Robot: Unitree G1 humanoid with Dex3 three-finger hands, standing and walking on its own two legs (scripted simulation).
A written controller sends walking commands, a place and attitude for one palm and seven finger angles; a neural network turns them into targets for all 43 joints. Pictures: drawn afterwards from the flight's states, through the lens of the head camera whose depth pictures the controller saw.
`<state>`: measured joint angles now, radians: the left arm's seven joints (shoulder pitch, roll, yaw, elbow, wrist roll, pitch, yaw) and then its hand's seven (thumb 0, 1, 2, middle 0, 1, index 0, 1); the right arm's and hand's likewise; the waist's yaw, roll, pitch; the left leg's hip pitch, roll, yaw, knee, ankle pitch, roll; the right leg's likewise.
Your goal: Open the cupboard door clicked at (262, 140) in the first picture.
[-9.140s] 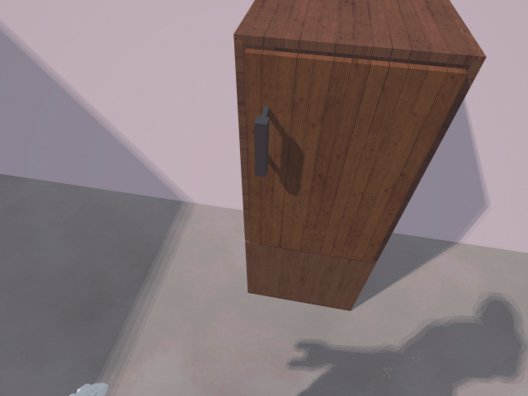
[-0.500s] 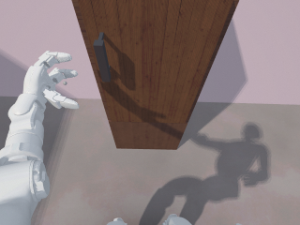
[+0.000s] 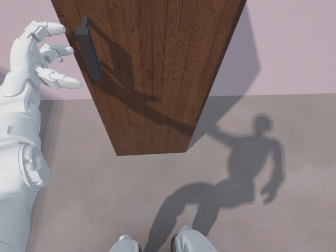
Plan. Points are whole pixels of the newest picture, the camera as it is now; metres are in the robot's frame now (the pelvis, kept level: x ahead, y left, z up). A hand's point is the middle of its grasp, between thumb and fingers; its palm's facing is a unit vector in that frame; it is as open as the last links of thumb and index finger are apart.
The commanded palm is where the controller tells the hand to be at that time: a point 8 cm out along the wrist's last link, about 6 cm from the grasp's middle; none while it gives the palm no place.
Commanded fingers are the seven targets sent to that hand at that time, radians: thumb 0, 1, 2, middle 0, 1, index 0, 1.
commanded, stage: move the hooked fingers beside the handle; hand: left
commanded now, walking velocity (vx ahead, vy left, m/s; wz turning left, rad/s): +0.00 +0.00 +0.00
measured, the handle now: (91, 50) +0.57 +0.12 +0.11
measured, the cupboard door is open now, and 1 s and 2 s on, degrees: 0 0 0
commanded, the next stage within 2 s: slide the fingers in behind the handle in 0.80 s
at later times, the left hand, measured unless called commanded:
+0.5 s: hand (58, 63) +0.52 +0.19 +0.11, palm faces -0.05 -1.00 +0.00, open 14.0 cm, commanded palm +0.51 +0.24 +0.11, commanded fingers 0.00 -0.50 0.30 -0.30 -1.20 -0.30 -1.20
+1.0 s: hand (58, 60) +0.53 +0.19 +0.11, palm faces -0.05 -1.00 -0.01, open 14.0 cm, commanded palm +0.51 +0.23 +0.11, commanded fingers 0.00 -0.50 0.30 -0.30 -1.20 -0.30 -1.20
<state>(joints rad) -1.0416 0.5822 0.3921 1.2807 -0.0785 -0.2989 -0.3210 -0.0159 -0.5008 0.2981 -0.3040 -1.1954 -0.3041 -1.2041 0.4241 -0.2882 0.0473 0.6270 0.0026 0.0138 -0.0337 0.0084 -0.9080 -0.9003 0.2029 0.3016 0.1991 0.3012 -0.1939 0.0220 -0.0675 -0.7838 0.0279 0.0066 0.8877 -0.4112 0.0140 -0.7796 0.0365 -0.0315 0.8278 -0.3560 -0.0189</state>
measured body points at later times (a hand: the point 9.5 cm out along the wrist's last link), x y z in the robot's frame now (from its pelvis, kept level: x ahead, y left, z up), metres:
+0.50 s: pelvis +0.01 +0.01 +0.00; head +0.12 +0.02 +0.44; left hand +0.52 +0.24 +0.12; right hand +0.00 -0.26 -0.11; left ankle +0.00 +0.11 -0.69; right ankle +0.02 -0.11 -0.69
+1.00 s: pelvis +0.01 +0.00 +0.00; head +0.13 +0.02 +0.43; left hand +0.53 +0.24 +0.12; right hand -0.01 -0.26 -0.11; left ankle +0.00 +0.11 -0.69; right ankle +0.02 -0.11 -0.69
